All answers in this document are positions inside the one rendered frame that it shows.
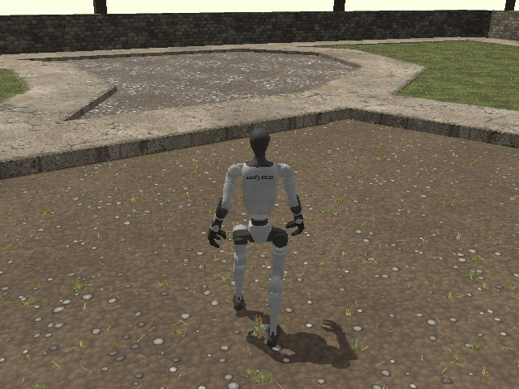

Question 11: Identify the robot right shin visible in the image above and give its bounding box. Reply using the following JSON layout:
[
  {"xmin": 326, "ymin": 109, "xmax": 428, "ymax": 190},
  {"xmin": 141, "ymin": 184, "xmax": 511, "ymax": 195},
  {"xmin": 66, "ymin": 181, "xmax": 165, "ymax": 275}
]
[{"xmin": 269, "ymin": 280, "xmax": 283, "ymax": 335}]

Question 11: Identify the right robot hand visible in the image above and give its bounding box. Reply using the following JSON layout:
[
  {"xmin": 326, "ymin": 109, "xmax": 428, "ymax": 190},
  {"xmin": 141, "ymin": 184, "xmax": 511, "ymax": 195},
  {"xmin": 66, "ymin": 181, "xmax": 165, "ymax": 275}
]
[{"xmin": 285, "ymin": 220, "xmax": 305, "ymax": 236}]

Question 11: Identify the left robot upper arm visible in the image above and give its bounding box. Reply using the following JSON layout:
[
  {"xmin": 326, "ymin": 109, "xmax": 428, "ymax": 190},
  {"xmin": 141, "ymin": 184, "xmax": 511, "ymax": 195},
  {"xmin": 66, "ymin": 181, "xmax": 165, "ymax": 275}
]
[{"xmin": 221, "ymin": 164, "xmax": 243, "ymax": 209}]

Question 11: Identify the left robot hand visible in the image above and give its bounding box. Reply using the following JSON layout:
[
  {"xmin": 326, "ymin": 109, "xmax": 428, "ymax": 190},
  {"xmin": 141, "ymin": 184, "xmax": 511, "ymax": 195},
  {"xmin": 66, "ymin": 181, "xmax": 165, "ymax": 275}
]
[{"xmin": 208, "ymin": 228, "xmax": 226, "ymax": 248}]

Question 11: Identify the right robot upper arm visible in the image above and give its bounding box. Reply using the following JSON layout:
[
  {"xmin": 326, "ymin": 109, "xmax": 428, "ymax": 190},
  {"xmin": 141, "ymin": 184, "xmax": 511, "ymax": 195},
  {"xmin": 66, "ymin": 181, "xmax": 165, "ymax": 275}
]
[{"xmin": 277, "ymin": 163, "xmax": 298, "ymax": 207}]

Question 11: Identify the robot left forearm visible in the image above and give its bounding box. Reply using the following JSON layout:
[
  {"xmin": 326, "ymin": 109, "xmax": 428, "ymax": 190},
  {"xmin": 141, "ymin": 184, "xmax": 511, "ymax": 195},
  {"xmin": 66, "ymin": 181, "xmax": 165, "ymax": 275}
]
[{"xmin": 210, "ymin": 197, "xmax": 228, "ymax": 232}]

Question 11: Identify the robot right thigh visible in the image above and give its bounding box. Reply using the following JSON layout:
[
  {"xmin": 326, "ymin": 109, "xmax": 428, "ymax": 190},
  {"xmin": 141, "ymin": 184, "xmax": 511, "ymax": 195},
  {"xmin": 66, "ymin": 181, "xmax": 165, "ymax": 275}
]
[{"xmin": 268, "ymin": 227, "xmax": 288, "ymax": 294}]

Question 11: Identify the robot right forearm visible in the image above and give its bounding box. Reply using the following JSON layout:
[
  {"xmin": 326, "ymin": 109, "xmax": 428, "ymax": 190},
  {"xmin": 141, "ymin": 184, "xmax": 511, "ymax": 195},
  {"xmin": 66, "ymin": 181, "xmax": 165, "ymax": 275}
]
[{"xmin": 290, "ymin": 195, "xmax": 303, "ymax": 224}]

